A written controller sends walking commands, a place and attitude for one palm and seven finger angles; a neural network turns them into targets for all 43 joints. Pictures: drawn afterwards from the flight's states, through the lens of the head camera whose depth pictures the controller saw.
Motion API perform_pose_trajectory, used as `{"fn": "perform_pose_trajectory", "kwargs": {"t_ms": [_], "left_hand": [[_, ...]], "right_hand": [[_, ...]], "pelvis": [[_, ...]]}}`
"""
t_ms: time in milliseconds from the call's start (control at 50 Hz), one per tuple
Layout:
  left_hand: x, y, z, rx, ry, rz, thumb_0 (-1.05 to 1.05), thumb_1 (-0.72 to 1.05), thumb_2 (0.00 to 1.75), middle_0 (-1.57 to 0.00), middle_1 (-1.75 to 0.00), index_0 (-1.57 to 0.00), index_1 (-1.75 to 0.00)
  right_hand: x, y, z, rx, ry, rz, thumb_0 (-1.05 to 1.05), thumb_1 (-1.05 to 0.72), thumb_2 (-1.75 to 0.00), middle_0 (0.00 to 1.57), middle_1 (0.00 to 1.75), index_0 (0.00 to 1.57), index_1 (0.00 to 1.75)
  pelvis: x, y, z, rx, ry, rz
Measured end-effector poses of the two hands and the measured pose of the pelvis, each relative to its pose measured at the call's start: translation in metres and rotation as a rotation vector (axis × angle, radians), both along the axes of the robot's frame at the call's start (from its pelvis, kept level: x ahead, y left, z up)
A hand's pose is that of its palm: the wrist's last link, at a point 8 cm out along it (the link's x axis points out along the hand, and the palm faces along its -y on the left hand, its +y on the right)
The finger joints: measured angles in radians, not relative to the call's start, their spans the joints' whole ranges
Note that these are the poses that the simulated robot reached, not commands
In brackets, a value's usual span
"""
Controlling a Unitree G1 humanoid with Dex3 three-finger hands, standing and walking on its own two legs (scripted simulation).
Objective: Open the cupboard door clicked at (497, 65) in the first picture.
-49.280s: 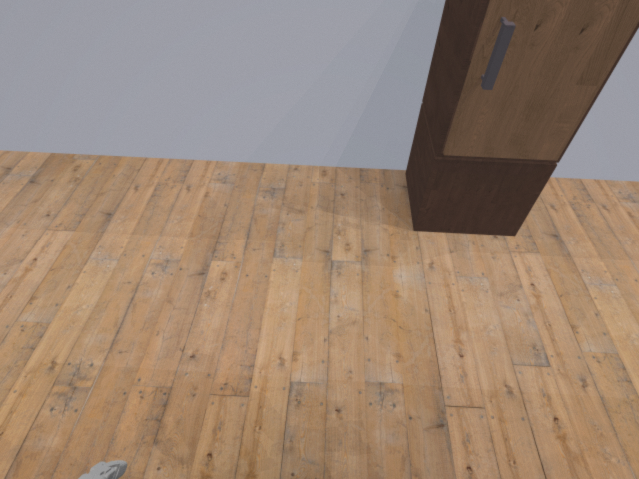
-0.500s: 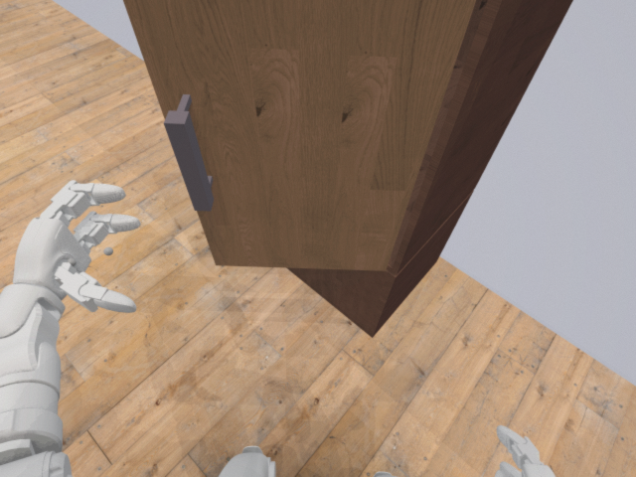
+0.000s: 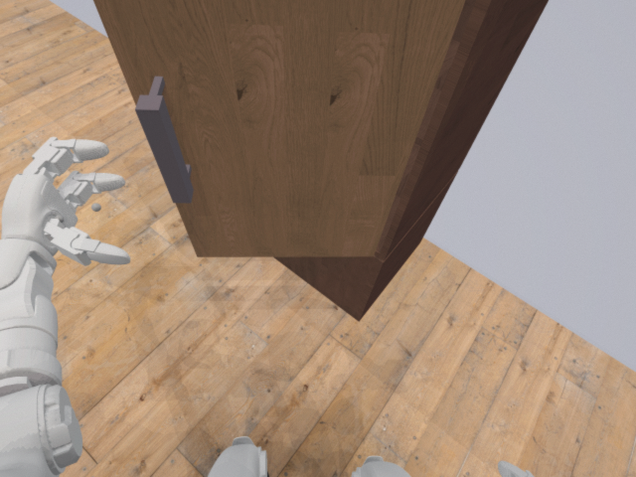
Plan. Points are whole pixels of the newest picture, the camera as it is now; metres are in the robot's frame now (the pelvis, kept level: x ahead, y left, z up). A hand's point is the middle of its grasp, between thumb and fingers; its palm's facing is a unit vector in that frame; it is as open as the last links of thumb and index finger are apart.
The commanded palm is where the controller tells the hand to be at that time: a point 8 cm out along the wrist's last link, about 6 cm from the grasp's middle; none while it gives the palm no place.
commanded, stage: move the hooked fingers beside the handle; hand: left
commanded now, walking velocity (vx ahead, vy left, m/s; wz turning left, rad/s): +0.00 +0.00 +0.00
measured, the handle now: (171, 144) +0.54 +0.21 +0.07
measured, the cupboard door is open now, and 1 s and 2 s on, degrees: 41 41 41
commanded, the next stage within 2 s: slide the fingers in behind the handle in 1.46 s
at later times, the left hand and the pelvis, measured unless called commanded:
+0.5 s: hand (113, 165) +0.48 +0.26 +0.09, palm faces +0.03 -1.00 -0.02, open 14.0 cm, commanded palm +0.46 +0.31 +0.08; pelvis +0.00 +0.00 -0.01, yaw -1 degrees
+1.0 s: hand (120, 157) +0.50 +0.27 +0.08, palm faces +0.03 -1.00 -0.02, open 14.0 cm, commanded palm +0.48 +0.30 +0.07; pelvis +0.00 +0.00 -0.02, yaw -2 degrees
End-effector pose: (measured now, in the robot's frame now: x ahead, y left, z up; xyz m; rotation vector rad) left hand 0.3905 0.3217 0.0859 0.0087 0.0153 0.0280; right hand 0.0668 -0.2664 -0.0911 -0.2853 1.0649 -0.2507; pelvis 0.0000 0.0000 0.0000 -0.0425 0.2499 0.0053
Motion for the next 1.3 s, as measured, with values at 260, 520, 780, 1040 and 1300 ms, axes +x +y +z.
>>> {"fn": "perform_pose_trajectory", "kwargs": {"t_ms": [260,520,780,1040,1300], "left_hand": [[0.032,-0.001,0.001,0.002,-0.006,-0.007,-0.01,-0.50,0.30,-0.30,-1.20,-0.30,-1.20],[0.066,-0.005,0.004,0.007,-0.008,0.000,-0.01,-0.50,0.30,-0.30,-1.20,-0.30,-1.20],[0.090,-0.004,0.003,0.011,0.013,0.009,-0.01,-0.49,0.30,-0.30,-1.20,-0.30,-1.20],[0.086,-0.003,-0.005,0.010,0.002,0.004,-0.01,-0.50,0.30,-0.30,-1.20,-0.30,-1.20],[0.079,-0.005,0.000,0.008,-0.005,0.007,-0.01,-0.50,0.30,-0.30,-1.20,-0.30,-1.20]], "right_hand": [[-0.027,-0.006,-0.009,-0.016,0.110,-0.038,0.01,-0.90,-0.90,0.21,0.30,0.20,0.30],[-0.063,-0.009,-0.012,-0.026,0.221,-0.099,0.01,-0.91,-0.90,0.21,0.30,0.20,0.30],[-0.082,-0.006,-0.012,-0.028,0.283,-0.135,0.01,-0.91,-0.90,0.21,0.30,0.20,0.30],[-0.074,-0.001,-0.013,-0.016,0.299,-0.126,0.01,-0.91,-0.90,0.21,0.30,0.20,0.30],[-0.050,0.000,-0.013,-0.010,0.234,-0.093,0.01,-0.91,-0.90,0.21,0.30,0.20,0.30]], "pelvis": [[-0.002,-0.001,-0.008,-0.008,0.041,-0.003],[-0.003,-0.003,-0.014,-0.015,0.082,-0.014],[-0.001,-0.002,-0.017,-0.022,0.115,-0.024],[0.004,0.002,-0.016,-0.025,0.117,-0.024],[0.005,0.002,-0.014,-0.025,0.097,-0.015]]}}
